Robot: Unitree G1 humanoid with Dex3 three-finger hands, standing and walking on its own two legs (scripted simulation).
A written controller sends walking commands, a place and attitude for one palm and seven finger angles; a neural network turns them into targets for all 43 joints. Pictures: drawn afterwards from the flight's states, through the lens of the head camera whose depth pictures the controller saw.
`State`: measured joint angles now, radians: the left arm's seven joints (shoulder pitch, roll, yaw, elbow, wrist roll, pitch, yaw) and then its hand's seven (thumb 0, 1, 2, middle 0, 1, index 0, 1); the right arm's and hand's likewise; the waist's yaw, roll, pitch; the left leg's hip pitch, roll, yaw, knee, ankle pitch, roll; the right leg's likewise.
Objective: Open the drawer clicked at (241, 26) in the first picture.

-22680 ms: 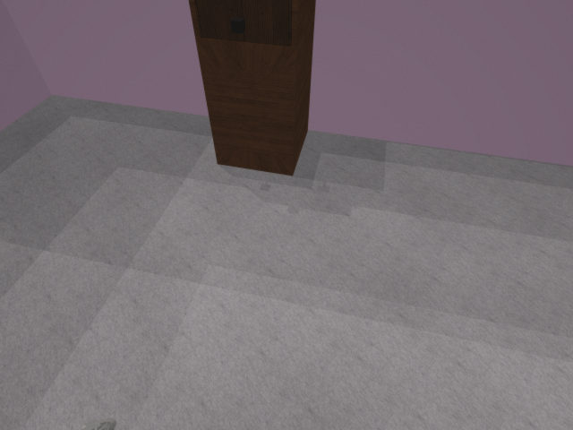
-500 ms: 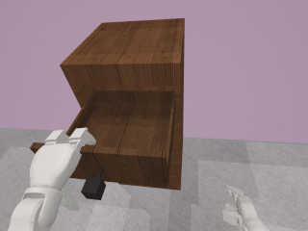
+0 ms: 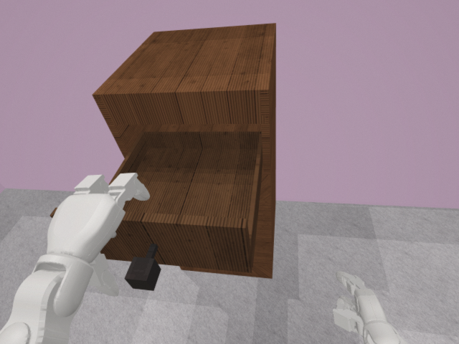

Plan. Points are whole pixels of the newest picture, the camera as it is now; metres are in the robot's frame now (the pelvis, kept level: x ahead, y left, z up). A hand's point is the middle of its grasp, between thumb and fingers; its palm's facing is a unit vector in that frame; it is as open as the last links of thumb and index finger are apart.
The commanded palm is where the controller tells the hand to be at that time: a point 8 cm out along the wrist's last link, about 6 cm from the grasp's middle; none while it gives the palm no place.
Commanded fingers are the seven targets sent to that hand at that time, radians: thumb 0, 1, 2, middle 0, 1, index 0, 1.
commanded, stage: draw the hand back to the body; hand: left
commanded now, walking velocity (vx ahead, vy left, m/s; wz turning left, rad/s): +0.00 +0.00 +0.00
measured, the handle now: (147, 263) +0.25 +0.22 -0.01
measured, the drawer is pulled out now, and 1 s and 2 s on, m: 0.30 0.30 0.30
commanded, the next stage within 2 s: step back with the hand held close in 1.52 s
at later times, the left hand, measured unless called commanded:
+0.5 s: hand (87, 247) +0.19 +0.24 +0.14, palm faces +0.10 -0.06 -0.99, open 13.8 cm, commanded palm +0.16 +0.25 +0.20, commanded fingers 0.00 -0.50 0.30 -0.30 -1.20 -0.30 -1.20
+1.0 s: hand (95, 219) +0.22 +0.23 +0.17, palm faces +0.38 -0.83 -0.40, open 11.5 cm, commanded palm +0.17 +0.28 +0.19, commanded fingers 0.00 0.38 0.68 -0.24 -0.64 -0.24 -0.64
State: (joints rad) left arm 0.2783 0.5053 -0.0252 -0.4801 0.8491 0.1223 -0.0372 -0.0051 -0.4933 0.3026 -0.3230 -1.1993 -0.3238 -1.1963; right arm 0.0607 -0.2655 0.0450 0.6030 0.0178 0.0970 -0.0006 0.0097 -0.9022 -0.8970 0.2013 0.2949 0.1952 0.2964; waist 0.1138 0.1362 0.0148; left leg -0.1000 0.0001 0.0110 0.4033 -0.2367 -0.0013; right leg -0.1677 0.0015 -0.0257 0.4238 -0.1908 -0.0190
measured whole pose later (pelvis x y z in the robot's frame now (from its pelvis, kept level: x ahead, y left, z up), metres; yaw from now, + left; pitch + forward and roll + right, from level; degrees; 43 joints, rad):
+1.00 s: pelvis +0.04 +0.01 +0.00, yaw +1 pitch -2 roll -1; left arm 0.54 0.33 0.27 -0.55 -0.05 -0.14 0.11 -0.01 0.04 0.53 -0.28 -0.85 -0.28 -0.85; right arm 0.18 -0.20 0.02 0.63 0.00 -0.15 -0.08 0.01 -0.90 -0.90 0.20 0.30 0.20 0.30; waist 0.05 0.06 0.02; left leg -0.09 0.01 -0.01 0.45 -0.32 0.00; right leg -0.13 0.01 -0.05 0.44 -0.26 -0.01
